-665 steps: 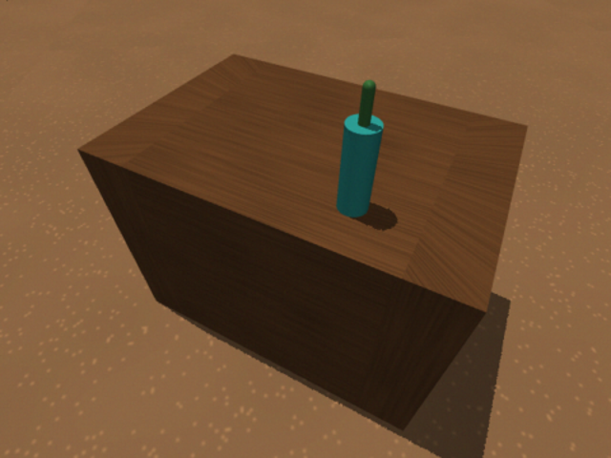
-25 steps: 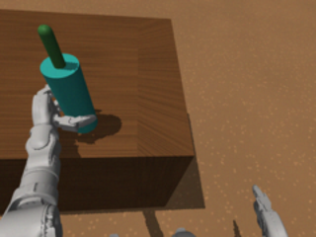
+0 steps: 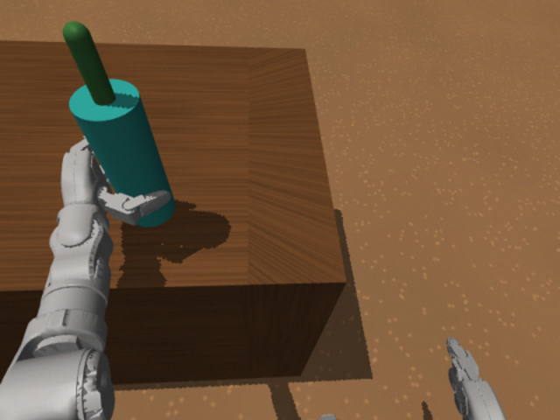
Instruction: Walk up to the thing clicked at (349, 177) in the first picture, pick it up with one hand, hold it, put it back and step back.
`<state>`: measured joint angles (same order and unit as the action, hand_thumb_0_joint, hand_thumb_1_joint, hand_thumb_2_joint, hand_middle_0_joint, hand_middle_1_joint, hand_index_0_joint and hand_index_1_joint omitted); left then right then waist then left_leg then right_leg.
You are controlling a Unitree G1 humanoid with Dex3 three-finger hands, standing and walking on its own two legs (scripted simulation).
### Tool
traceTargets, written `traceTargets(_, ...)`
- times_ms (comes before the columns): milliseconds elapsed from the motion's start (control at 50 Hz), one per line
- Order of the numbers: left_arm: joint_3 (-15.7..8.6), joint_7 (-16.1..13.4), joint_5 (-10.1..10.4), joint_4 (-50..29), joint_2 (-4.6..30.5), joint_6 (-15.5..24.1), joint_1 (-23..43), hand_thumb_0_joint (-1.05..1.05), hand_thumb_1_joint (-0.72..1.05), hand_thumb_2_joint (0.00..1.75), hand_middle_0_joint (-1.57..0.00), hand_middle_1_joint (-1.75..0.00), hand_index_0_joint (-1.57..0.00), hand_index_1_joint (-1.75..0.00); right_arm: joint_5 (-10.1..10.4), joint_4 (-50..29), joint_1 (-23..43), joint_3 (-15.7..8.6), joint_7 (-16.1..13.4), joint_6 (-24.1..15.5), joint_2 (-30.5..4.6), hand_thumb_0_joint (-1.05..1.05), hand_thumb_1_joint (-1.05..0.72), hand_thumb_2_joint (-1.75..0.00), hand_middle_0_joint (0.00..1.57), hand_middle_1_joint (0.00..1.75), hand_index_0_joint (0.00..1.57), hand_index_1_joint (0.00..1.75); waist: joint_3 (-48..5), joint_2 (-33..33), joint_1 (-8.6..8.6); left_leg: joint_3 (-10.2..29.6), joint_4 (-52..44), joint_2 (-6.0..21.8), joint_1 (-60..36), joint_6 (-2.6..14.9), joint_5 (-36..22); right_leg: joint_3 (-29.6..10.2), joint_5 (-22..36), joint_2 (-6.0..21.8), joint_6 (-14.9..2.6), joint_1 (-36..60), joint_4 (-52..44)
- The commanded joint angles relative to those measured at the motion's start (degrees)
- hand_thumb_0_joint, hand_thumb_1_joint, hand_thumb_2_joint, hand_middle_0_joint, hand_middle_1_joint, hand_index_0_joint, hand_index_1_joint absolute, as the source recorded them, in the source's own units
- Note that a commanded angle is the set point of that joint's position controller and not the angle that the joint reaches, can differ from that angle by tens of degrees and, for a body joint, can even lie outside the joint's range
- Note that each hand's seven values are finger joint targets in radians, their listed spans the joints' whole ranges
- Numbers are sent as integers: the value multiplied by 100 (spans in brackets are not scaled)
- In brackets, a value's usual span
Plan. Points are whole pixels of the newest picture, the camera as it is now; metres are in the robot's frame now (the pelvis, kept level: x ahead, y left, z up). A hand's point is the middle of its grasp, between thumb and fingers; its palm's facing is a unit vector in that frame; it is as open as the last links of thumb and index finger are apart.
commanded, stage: settle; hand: left
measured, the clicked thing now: (123, 141) +0.46 +0.17 +0.17
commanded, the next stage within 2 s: lift in 0.46 s
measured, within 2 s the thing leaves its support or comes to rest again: neither
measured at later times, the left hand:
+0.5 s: hand (129, 155) +0.47 +0.18 +0.13, palm faces +0.13 -0.99 +0.00, open 10.5 cm
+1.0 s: hand (115, 140) +0.45 +0.18 +0.18, palm faces +0.13 -0.99 -0.01, open 10.5 cm
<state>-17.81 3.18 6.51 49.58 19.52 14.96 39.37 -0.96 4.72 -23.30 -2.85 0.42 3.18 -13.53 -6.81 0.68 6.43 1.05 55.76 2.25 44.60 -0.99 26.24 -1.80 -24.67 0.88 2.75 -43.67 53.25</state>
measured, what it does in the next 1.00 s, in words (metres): stands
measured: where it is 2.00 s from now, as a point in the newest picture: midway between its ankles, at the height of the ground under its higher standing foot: outside the picture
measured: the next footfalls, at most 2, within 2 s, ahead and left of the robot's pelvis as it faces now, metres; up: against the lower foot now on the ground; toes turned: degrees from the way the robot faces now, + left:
none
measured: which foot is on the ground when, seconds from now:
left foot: down 0.00-1.00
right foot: down 0.00-1.00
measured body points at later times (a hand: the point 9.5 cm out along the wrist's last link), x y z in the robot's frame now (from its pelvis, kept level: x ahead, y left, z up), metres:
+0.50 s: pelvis +0.00 +0.00 +0.01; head +0.07 +0.00 +0.46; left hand +0.46 +0.23 +0.13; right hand +0.15 -0.27 -0.04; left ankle +0.01 +0.13 -0.68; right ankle +0.01 -0.15 -0.68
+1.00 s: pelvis +0.01 +0.00 +0.02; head +0.04 -0.01 +0.47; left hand +0.43 +0.23 +0.18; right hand +0.16 -0.27 -0.03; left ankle +0.01 +0.13 -0.68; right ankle +0.01 -0.15 -0.68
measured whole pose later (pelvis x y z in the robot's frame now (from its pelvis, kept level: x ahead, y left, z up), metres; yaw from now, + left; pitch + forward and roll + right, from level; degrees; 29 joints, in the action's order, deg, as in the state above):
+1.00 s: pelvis +0.01 +0.00 +0.02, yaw +0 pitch +9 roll -1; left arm -15.3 2.0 8.4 35.0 17.2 2.4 34.8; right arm 1.7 15.8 -21.1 -4.6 -1.9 0.3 -13.4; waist -7.0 1.9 3.3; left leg 0.6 46.9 2.2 32.6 -1.2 23.7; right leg -1.8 -22.4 1.1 2.5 -32.1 45.0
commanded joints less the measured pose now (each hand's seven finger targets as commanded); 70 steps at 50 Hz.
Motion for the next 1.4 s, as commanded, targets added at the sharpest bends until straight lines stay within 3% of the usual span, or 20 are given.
traceTargets(0, -141, -6, 106, -1188, 1137, 229, 2462, 0, -2, 129, -133, -142, -133, -144, 25, -914, 23, -539, -84, -303, -820, 0, 54, -5, 5, 5, 5, 5, -2208, 50, 52, -157, -779, -130, -1407, 154, -1827, 267, 1942, -187, -250, 1188, -653)
traceTargets(140, -154, -32, 109, -1369, 1182, 145, 2657, 0, 1, 131, -134, -144, -134, -146, 59, -623, 99, -381, -89, -344, -648, 0, 54, -5, 5, 5, 5, 5, -2247, 221, -62, -121, -914, -112, -1586, 104, -1899, 305, 1850, -186, -299, 1249, -688)
traceTargets(180, -148, -31, 99, -1347, 1241, 91, 2648, 0, -2, 131, -133, -144, -133, -146, 60, -640, 142, -573, -128, -351, -836, 0, 54, -5, 5, 5, 5, 5, -2323, 252, 3, -144, -912, -114, -1721, 116, -1928, 286, 1900, -182, -287, 1238, -738)
traceTargets(220, -110, -27, 94, -1451, 1212, 63, 2758, 0, -2, 132, -134, -144, -134, -146, 56, -562, 153, -341, -103, -349, -629, 0, 54, -5, 5, 5, 5, 5, -2340, 248, -58, -158, -911, -123, -1715, 122, -2048, 280, 2025, -174, -277, 1309, -767)
traceTargets(340, -186, -10, 138, -1274, 1276, -64, 2696, 0, -1, 134, -134, -146, -135, -148, 92, -398, 249, -571, -162, -391, -842, 0, 55, -5, 5, 5, 5, 5, -2387, 36, -7, -183, -934, -121, -1767, 159, -2180, 245, 2285, -157, -239, 1508, -832)
traceTargets(380, -79, 12, 101, -1377, 1210, -63, 2879, 0, -2, 133, -133, -145, -134, -147, 79, -217, 300, -318, -130, -383, -590, 0, 55, -5, 5, 5, 5, 5, -2244, 238, -48, -180, -974, -125, -1814, 140, -2132, 261, 2143, -165, -259, 1319, -878)
traceTargets(420, -231, -9, 127, -1410, 1459, -94, 2888, 0, 2, 133, -134, -145, -135, -147, 102, -237, 294, -583, -165, -410, -855, 0, 55, -5, 5, 5, 5, 5, -2369, 221, -40, -171, -961, -121, -1938, 139, -2315, 272, 2286, -157, -258, 1448, -875)
traceTargets(560, -69, 62, 99, -1354, 1279, -164, 2962, 0, 8, 129, -133, -145, -136, -146, 117, -125, 424, -387, -127, -452, -659, 0, 54, -5, 5, 5, 5, 5, -2379, 262, -35, -138, -1050, -96, -2049, 116, -2397, 299, 2293, -164, -278, 1462, -917)
traceTargets(640, -188, 58, 139, -1679, 1501, -213, 2929, 0, 5, 128, -133, -145, -136, -145, 148, -168, 447, -637, -171, -454, -912, 0, 54, -5, 5, 5, 5, 5, -2443, 243, -99, -170, -1123, -121, -2114, 132, -2286, 285, 2268, -163, -261, 1637, -1015)
traceTargets(680, -84, 47, 183, -1403, 1180, -310, 2687, 0, 5, 129, -133, -146, -136, -146, 170, -212, 419, -541, -181, -492, -788, 0, 54, -5, 5, 5, 5, 5, -2314, 21, -97, -171, -1176, -114, -2057, 130, -2304, 307, 2308, -173, -252, 1730, -1030)
traceTargets(840, -13, -84, 236, -2754, 1231, -548, 2635, 0, 5, 129, -131, -144, -133, -145, 239, 53, 341, -504, -246, -541, -704, 0, 54, -5, 5, 5, 5, 5, -2279, 325, -308, -209, -1348, -137, -2305, 97, -2352, 314, 2315, -161, -259, 1989, -1164)
traceTargets(960, 18, -166, 266, -3311, 1091, -1038, 2100, 0, 6, 130, -131, -145, -134, -145, 281, 277, 385, -600, -297, -601, -748, 0, 55, -5, 5, 5, 5, 5, -2094, 166, -342, -244, -1413, -141, -2478, 113, -2597, 332, 2601, -155, -224, 2196, -1278)
traceTargets(980, 164, -170, 262, -3592, 915, -1129, 2182, 0, 4, 128, -131, -145, -134, -145, 285, 246, 456, -355, -268, -633, -488, 0, 55, -5, 5, 5, 5, 5, -2052, 271, -425, -252, -1426, -160, -2488, 104, -2607, 342, 2590, -148, -226, 2257, -1287)
traceTargets(1040, 124, -178, 290, -3627, 815, -1482, 1736, 0, 4, 129, -132, -145, -135, -145, 308, 372, 534, -351, -287, -680, -516, 0, 56, -5, 5, 5, 5, 5, -1763, 98, -472, -252, -1545, -151, -2465, 94, -2525, 384, 2468, -155, -224, 2296, -1382)
traceTargets(1080, 47, -158, 333, -3862, 850, -1652, 1591, 0, 4, 130, -132, -146, -135, -146, 312, 492, 523, -563, -317, -720, -710, 0, 56, -5, 5, 5, 5, 5, -1635, 22, -445, -236, -1637, -136, -2541, 91, -2437, 425, 2316, -162, -223, 2281, -1419)
traceTargets(1140, 114, -145, 314, -4240, 760, -1996, 1512, 0, 6, 131, -133, -147, -136, -147, 327, 437, 538, -272, -282, -789, -461, 0, 55, -5, 5, 5, 5, 5, -1602, 91, -523, -235, -1695, -156, -2633, 83, -2427, 457, 2252, -159, -223, 2344, -1480)
traceTargets(1200, 41, -127, 395, -4504, 790, -2371, 1336, 0, 7, 131, -132, -146, -134, -146, 363, 666, 594, -600, -320, -853, -781, 0, 56, -5, 5, 5, 5, 5, -1331, -17, -486, -237, -1813, -189, -2675, 101, -2212, 451, 2108, -119, -203, 2316, -1633)
traceTargets(1240, 131, -124, 352, -4763, 670, -2612, 1335, 0, 8, 131, -132, -146, -135, -146, 355, 681, 659, -326, -282, -915, -556, 0, 56, -4, 5, 5, 5, 5, -1133, 101, -518, -229, -1968, -186, -2684, 85, -1928, 477, 1791, -141, -220, 2241, -1720)
traceTargets(1320, -51, -111, 446, -5019, 768, -2968, 1154, 0, 14, 133, -133, -147, -136, -147, 377, 682, 685, -510, -326, -1037, -728, 0, 56, -5, 5, 5, 5, 5, -1172, -111, -522, -201, -2054, -204, -2817, 115, -1802, 503, 1674, -127, -196, 2357, -1849)
traceTargets(1380, 90, -64, 496, -5442, 592, -3164, 1195, 0, 10, 132, -133, -148, -136, -148, 368, 825, 746, -289, -307, -1102, -501, 0, 55, -5, 5, 5, 5, 5, -1146, -44, -582, -209, -2059, -223, -2872, 123, -1954, 495, 1813, -92, -196, 2441, -1875)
